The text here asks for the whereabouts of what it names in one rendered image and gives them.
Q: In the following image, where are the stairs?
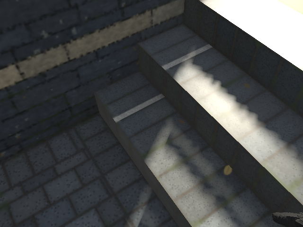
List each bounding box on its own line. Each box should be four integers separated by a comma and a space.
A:
94, 0, 303, 227

